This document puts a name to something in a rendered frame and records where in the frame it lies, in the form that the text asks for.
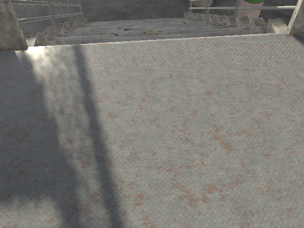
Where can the stairs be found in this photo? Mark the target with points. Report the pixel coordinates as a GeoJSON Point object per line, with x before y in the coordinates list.
{"type": "Point", "coordinates": [146, 29]}

